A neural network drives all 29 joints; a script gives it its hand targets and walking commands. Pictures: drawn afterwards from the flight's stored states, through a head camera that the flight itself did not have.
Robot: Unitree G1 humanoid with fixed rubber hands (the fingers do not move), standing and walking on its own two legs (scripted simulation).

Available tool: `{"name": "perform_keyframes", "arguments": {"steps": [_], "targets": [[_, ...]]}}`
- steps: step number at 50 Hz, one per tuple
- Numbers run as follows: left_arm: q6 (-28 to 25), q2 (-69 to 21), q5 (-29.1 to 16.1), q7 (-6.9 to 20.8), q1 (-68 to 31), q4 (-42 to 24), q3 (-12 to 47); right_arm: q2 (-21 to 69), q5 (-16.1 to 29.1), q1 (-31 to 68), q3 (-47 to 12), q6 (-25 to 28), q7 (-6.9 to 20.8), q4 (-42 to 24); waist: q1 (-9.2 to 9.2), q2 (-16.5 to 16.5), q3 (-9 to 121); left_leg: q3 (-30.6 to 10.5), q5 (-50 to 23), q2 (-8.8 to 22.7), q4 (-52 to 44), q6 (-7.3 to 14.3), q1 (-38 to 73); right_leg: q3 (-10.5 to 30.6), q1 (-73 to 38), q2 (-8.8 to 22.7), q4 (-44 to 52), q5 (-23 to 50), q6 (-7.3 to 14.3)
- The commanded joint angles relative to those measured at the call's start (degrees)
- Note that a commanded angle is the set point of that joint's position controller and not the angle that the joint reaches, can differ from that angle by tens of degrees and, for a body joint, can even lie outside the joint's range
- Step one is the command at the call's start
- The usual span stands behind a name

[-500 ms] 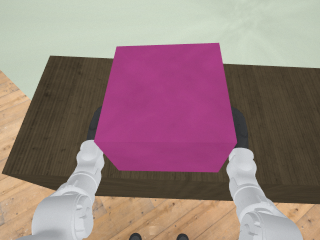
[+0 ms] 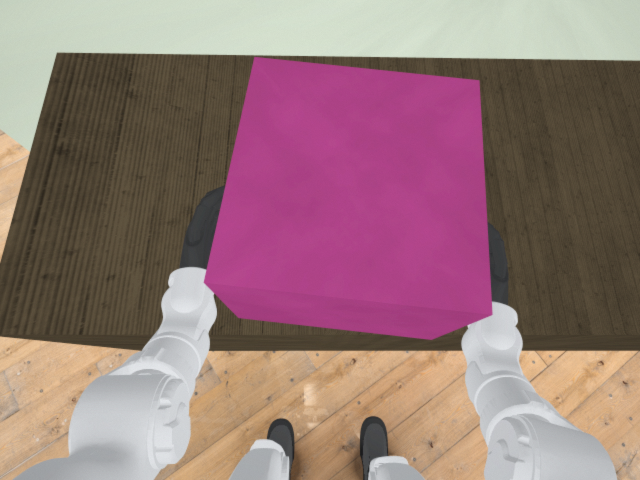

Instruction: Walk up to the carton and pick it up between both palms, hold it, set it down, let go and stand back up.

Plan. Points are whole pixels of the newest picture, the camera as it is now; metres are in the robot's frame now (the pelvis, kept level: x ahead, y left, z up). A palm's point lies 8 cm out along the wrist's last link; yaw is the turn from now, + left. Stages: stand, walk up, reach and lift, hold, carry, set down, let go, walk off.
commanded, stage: set down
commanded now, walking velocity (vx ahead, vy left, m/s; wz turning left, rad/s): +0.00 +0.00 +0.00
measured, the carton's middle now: (349, 208) +0.46 -0.03 -0.08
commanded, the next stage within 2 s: none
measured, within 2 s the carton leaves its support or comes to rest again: neither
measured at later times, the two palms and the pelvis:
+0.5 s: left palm (199, 248) +0.40 +0.17 -0.08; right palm (492, 275) +0.36 -0.21 -0.07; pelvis -0.01 +0.02 -0.01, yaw -2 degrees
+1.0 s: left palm (189, 242) +0.39 +0.17 -0.03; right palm (534, 277) +0.35 -0.23 -0.02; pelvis -0.06 +0.03 -0.02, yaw -2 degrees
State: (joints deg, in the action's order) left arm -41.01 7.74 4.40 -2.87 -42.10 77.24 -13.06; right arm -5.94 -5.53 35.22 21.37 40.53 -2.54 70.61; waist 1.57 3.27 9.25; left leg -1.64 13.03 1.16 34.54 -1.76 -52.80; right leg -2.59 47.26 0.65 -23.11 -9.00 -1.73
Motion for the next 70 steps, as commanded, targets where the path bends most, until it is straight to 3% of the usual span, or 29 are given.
{"name": "perform_keyframes", "arguments": {"steps": [1,8,13,16,18,21,27,31,36,42,45,49,53,56,60,66,70], "targets": [[-4.31,-27.91,2.81,6.74,-34.25,-0.63,17.87,24.34,-16.27,31.28,-11.74,4.1,10.34,1.22,3.09,4.71,54.72,3.35,-46.94,1.6,7.44,-7.07,33.15,-5.57,-11.02,-3.46,-7.2,29.64,1.7],[-4.76,-26.13,3.4,6.44,-32.85,2.32,16.98,20.95,-16.69,30.73,-9.33,5.17,10.96,6.12,2.93,5.84,53.55,3.64,-46.19,1.88,7.88,-7.71,34.65,-6.4,-6.94,-3.93,-6.9,26.26,2.25],[-4.74,-14.18,2.52,3.77,-32.05,2.69,13.0,7.57,-13.89,30.63,-3.64,5.6,9.2,9.18,2.39,6.8,54.89,4.17,-49.64,2.21,8.66,-8.63,36.9,-6.13,-4.97,-4.5,-5.92,25.26,2.79],[-3.67,1.28,-0.88,0.26,-28.93,-0.62,10.12,-8.46,-7.59,29.75,-1.38,5.51,5.98,9.15,1.07,6.97,60.35,5.0,-51.3,1.96,9.58,-9.18,37.75,-5.25,-6.58,-4.67,-6.49,27.82,2.7],[-1.57,7.75,-3.98,-1.54,-28.47,-3.66,9.22,-14.47,-1.78,31.61,-1.96,4.4,4.19,7.02,0.11,7.04,65.63,5.55,-52.03,1.62,11.11,-9.28,36.62,-4.25,-7.83,-5.1,-7.81,30.49,2.49],[1.03,10.95,-8.86,-3.26,-30.23,-9.17,11.31,-18.27,5.71,34.2,-5.07,2.53,3.01,4.91,0.54,7.11,68.9,4.86,-55.89,2.05,12.82,-9.49,37.75,-3.33,-7.46,-5.58,-8.58,32.8,2.33],[4.02,13.43,-13.27,-4.99,-34.39,-12.27,14.13,-24.91,14.4,37.79,-8.25,-0.46,3.09,6.97,0.65,7.9,68.98,4.01,-55.89,2.59,13.76,-10.3,41.34,-2.39,-4.57,-5.63,-8.92,30.03,3.14],[6.16,13.86,-14.71,-4.8,-36.56,-10.24,15.01,-26.81,19.61,39.79,-12.69,-3.24,3.41,9.54,0.11,7.53,64.91,3.19,-51.88,2.51,13.2,-9.62,42.74,-1.33,-3.5,-5.63,-9.74,27.02,2.91],[8.35,13.18,-18.04,-3.95,-40.23,-3.86,18.82,-26.81,24.83,42.43,-17.97,-7.42,4.44,13.16,-0.65,6.34,57.06,2.03,-41.42,2.22,11.79,-8.47,41.2,-1.03,1.86,-5.21,-10.56,17.57,2.74],[9.84,12.92,-20.35,-4.3,-41.83,-0.17,21.59,-27.88,25.3,42.98,-17.23,-10.01,6.07,14.17,-0.19,7.41,53.74,-0.85,-31.77,2.83,9.17,-8.59,41.54,-1.84,6.37,-5.6,-12.82,7.91,1.98],[10.0,13.64,-21.68,-4.67,-43.44,-1.44,22.95,-27.97,24.52,43.32,-16.0,-10.5,6.28,10.93,0.22,6.71,54.16,-1.27,-25.53,2.6,8.28,-8.05,39.32,-1.82,6.48,-5.28,-13.51,5.36,1.54],[10.14,15.84,-22.97,-4.68,-41.38,-3.48,22.92,-28.28,24.35,40.28,-16.42,-10.72,5.95,6.59,0.35,4.96,56.49,-1.2,-22.61,1.9,9.03,-7.03,36.72,-1.45,3.01,-4.57,-15.14,7.95,0.74],[10.68,17.08,-22.66,-3.77,-35.95,-5.22,21.63,-28.01,25.53,34.54,-19.18,-10.09,5.39,4.01,0.01,3.27,56.49,-0.79,-24.89,1.24,10.38,-6.27,35.13,-0.97,-1.82,-4.28,-16.09,12.46,0.19],[10.88,18.16,-22.32,-3.07,-36.29,-4.09,20.93,-27.44,25.91,35.21,-20.03,-10.36,5.2,3.74,-0.42,2.29,54.94,-0.91,-22.26,1.05,10.57,-5.6,32.37,-0.85,-2.65,-3.89,-16.63,11.4,-0.18],[10.72,17.59,-23.31,-2.49,-38.43,-2.73,22.37,-25.76,25.02,37.91,-18.99,-11.53,5.22,3.69,0.45,1.58,52.56,-1.08,-13.94,0.85,9.46,-4.66,27.89,-0.9,-2.59,-3.11,-16.87,7.21,-0.38],[10.88,16.69,-22.43,-1.95,-33.58,-4.5,22.31,-24.56,24.89,34.0,-19.09,-11.05,5.32,2.94,0.39,1.47,52.52,-2.02,-12.46,0.81,8.8,-4.67,28.61,-1.08,-4.51,-2.7,-16.97,8.29,-0.75],[11.1,16.69,-20.67,-1.34,-27.91,-7.17,20.57,-24.88,25.44,28.53,-20.15,-9.35,5.0,2.61,0.06,1.52,53.28,-2.37,-17.93,0.8,9.29,-5.16,31.92,-1.08,-7.11,-3.09,-16.41,12.45,-0.92]]}}
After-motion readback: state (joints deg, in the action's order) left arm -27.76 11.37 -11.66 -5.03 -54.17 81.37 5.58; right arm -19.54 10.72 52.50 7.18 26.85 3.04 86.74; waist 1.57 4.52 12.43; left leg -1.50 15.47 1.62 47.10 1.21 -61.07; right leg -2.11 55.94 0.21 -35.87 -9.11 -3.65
